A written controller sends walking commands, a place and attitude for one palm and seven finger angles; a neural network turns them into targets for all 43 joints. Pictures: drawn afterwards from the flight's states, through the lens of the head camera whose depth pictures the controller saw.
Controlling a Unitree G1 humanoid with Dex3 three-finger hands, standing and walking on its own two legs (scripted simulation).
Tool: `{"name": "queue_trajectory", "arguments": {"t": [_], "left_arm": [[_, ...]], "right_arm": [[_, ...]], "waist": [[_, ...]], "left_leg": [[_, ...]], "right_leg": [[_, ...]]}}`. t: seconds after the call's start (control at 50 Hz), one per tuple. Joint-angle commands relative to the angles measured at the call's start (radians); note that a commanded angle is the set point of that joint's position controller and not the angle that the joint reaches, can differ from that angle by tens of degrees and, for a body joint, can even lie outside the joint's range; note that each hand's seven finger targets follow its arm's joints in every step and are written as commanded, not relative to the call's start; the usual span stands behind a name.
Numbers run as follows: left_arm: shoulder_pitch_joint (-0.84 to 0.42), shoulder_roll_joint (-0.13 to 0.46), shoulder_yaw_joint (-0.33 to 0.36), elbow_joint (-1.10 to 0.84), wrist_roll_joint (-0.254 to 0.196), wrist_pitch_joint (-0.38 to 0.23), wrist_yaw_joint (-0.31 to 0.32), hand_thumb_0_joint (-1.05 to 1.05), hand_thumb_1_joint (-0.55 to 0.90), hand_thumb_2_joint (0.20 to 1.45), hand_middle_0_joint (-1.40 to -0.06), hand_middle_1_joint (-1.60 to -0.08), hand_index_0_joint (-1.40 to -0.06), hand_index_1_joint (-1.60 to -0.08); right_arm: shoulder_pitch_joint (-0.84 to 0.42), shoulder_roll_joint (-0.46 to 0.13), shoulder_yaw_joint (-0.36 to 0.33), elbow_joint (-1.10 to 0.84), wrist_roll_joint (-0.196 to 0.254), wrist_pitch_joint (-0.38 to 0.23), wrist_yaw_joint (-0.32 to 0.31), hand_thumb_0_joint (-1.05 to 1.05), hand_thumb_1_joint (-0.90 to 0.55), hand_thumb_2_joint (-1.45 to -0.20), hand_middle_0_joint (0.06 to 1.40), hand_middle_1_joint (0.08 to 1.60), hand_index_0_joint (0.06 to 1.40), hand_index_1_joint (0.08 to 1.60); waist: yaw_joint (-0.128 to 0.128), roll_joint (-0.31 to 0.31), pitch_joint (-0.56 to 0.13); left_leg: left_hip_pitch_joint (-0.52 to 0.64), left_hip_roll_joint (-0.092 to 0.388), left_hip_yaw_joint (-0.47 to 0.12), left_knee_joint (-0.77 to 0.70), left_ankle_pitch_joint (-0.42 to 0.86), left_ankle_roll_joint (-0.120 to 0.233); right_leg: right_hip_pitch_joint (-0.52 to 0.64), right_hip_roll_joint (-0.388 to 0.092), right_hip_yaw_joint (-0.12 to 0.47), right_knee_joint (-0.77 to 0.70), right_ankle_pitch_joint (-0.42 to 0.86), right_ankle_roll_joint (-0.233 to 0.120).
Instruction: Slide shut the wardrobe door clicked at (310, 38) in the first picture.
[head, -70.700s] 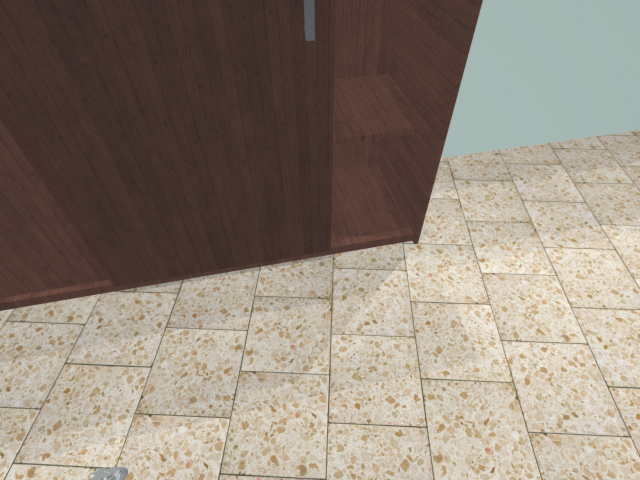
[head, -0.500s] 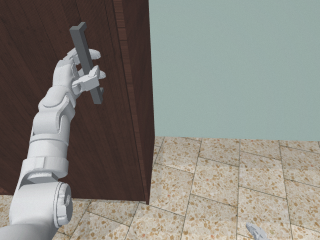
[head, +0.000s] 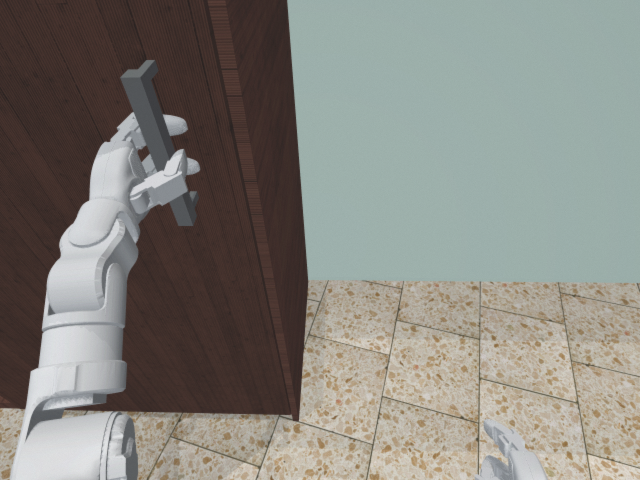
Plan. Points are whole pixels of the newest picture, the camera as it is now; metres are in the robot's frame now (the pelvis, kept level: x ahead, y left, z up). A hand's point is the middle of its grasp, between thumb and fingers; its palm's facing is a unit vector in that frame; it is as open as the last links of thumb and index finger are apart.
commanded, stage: tug the door sideways, standing still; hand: left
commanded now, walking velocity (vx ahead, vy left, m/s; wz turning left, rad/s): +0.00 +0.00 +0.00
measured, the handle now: (169, 150) +0.45 +0.20 +0.22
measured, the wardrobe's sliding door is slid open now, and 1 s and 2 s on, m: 0.00 0.00 0.00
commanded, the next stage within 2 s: step sideways, sliding the door along in 0.92 s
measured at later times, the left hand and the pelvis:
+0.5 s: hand (181, 175) +0.39 +0.17 +0.22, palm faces +0.13 -0.99 -0.04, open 5.8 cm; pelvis -0.01 +0.00 +0.00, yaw +4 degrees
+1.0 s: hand (183, 176) +0.39 +0.17 +0.22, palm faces +0.13 -0.99 -0.05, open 5.9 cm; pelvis -0.03 +0.01 +0.00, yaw +4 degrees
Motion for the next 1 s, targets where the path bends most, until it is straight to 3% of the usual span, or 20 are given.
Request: {"name": "queue_trajectory", "arguments": {"t": [0.0, 0.02, 0.06, 0.08, 0.14, 0.18, 0.2, 0.38, 0.52, 0.74, 0.82, 0.94, 0.98], "left_arm": [[-0.395, 0.188, 0.018, -0.327, -0.032, -0.061, -0.048, 0.000, 0.900, 0.900, -0.450, -1.400, -0.450, -1.400], [-0.434, 0.248, 0.060, -0.282, -0.025, -0.052, -0.043, 0.000, 0.900, 0.900, -0.450, -1.400, -0.450, -1.400], [-0.550, 0.147, -0.035, -0.240, -0.024, -0.040, -0.046, 0.000, 0.900, 0.900, -0.450, -1.400, -0.450, -1.400], [-0.585, 0.128, -0.055, -0.232, -0.021, -0.039, -0.039, 0.000, 0.900, 0.900, -0.450, -1.400, -0.450, -1.400], [-0.618, 0.090, -0.080, -0.224, -0.011, -0.040, -0.019, 0.000, 0.900, 0.900, -0.450, -1.400, -0.450, -1.400], [-0.644, 0.039, -0.128, -0.220, -0.006, -0.054, -0.012, 0.000, 0.900, 0.900, -0.450, -1.400, -0.450, -1.400], [-0.637, 0.025, -0.136, -0.189, -0.007, -0.057, -0.007, 0.000, 0.900, 0.900, -0.450, -1.400, -0.450, -1.400], [-0.762, -0.108, -0.268, -0.146, 0.005, -0.123, -0.004, 0.000, 0.900, 0.900, -0.450, -1.400, -0.450, -1.400], [-0.830, -0.211, -0.342, -0.084, -0.003, -0.161, 0.011, 0.000, 0.900, 0.900, -0.450, -1.400, -0.450, -1.400], [-0.888, -0.217, -0.346, -0.003, -0.007, -0.192, 0.020, 0.000, 0.900, 0.900, -0.450, -1.400, -0.450, -1.400], [-0.890, -0.214, -0.344, 0.021, -0.012, -0.205, 0.018, 0.000, 0.900, 0.900, -0.450, -1.400, -0.450, -1.400], [-0.905, -0.210, -0.343, 0.021, -0.013, -0.221, 0.015, 0.000, 0.900, 0.900, -0.450, -1.400, -0.450, -1.400], [-0.904, -0.209, -0.343, 0.028, -0.014, -0.225, 0.017, 0.000, 0.900, 0.900, -0.450, -1.400, -0.450, -1.400]], "right_arm": [[-0.130, -0.118, -0.037, -0.151, -0.004, -0.046, -0.008, 0.000, -0.900, -0.900, 0.200, 0.300, 0.200, 0.300], [-0.118, -0.125, -0.037, -0.137, -0.006, -0.039, -0.014, 0.000, -0.900, -0.900, 0.200, 0.300, 0.200, 0.300], [-0.111, -0.117, -0.035, -0.119, -0.006, -0.040, -0.023, 0.000, -0.900, -0.900, 0.200, 0.300, 0.200, 0.300], [-0.104, -0.115, -0.037, -0.112, -0.007, -0.041, -0.025, 0.000, -0.900, -0.900, 0.200, 0.300, 0.200, 0.300], [-0.098, -0.109, -0.039, -0.101, -0.011, -0.046, -0.024, 0.000, -0.900, -0.900, 0.200, 0.300, 0.200, 0.300], [-0.096, -0.104, -0.040, -0.092, -0.015, -0.048, -0.021, 0.000, -0.900, -0.900, 0.200, 0.300, 0.200, 0.300], [-0.102, -0.104, -0.040, -0.090, -0.013, -0.049, -0.021, 0.000, -0.900, -0.900, 0.200, 0.300, 0.200, 0.300], [-0.101, -0.091, -0.031, -0.069, -0.020, -0.061, -0.017, 0.000, -0.900, -0.900, 0.200, 0.300, 0.200, 0.300], [-0.098, -0.084, -0.029, -0.048, -0.019, -0.099, -0.010, 0.000, -0.900, -0.900, 0.200, 0.300, 0.200, 0.300], [-0.071, -0.090, -0.030, -0.013, -0.018, -0.147, -0.008, 0.000, -0.900, -0.900, 0.200, 0.300, 0.200, 0.300], [-0.062, -0.092, -0.029, -0.007, -0.018, -0.159, -0.009, 0.000, -0.900, -0.900, 0.200, 0.300, 0.200, 0.300], [-0.061, -0.093, -0.031, -0.006, -0.014, -0.171, -0.008, 0.000, -0.900, -0.900, 0.200, 0.300, 0.200, 0.300], [-0.057, -0.095, -0.031, -0.003, -0.017, -0.171, -0.008, 0.000, -0.900, -0.900, 0.200, 0.300, 0.200, 0.300]], "waist": [[0.040, -0.019, -0.330], [0.037, -0.023, -0.315], [0.001, -0.005, -0.296], [-0.004, -0.005, -0.294], [-0.005, 0.028, -0.336], [-0.012, 0.003, -0.346], [-0.012, -0.029, -0.338], [-0.034, 0.028, -0.329], [-0.050, 0.014, -0.319], [-0.052, 0.030, -0.323], [-0.051, 0.007, -0.318], [-0.053, 0.032, -0.321], [-0.051, 0.004, -0.317]], "left_leg": [[0.222, -0.027, -0.017, 0.049, 0.687, 0.053], [0.208, -0.030, -0.017, 0.047, 0.672, 0.053], [0.219, -0.036, -0.013, 0.056, 0.652, 0.054], [0.228, -0.033, -0.015, 0.063, 0.664, 0.054], [0.264, -0.035, -0.028, 0.074, 0.712, 0.050], [0.269, -0.037, -0.030, 0.078, 0.711, 0.052], [0.257, -0.037, -0.035, 0.074, 0.679, 0.052], [0.299, -0.032, -0.064, 0.071, 0.636, 0.042], [0.305, -0.027, -0.084, 0.060, 0.535, 0.034], [0.292, -0.029, -0.094, 0.052, 0.458, 0.023], [0.283, -0.030, -0.098, 0.051, 0.460, 0.023], [0.290, -0.030, -0.095, 0.055, 0.452, 0.023], [0.274, -0.031, -0.094, 0.050, 0.441, 0.023]], "right_leg": [[0.085, 0.036, -0.065, 0.023, 0.690, -0.024], [0.083, 0.038, -0.063, 0.019, 0.688, -0.026], [0.044, 0.038, -0.065, 0.013, 0.678, -0.024], [0.039, 0.037, -0.066, 0.011, 0.669, -0.025], [0.020, 0.037, -0.068, 0.021, 0.675, -0.026], [0.026, 0.036, -0.070, 0.022, 0.678, -0.027], [0.021, 0.038, -0.074, 0.024, 0.662, -0.026], [-0.031, 0.037, -0.076, 0.019, 0.562, -0.036], [-0.090, 0.045, -0.082, 0.011, 0.468, -0.036], [-0.120, 0.049, -0.087, 0.010, 0.397, -0.041], [-0.119, 0.050, -0.088, 0.011, 0.398, -0.041], [-0.132, 0.049, -0.084, 0.010, 0.392, -0.040], [-0.110, 0.047, -0.088, 0.009, 0.389, -0.042]]}}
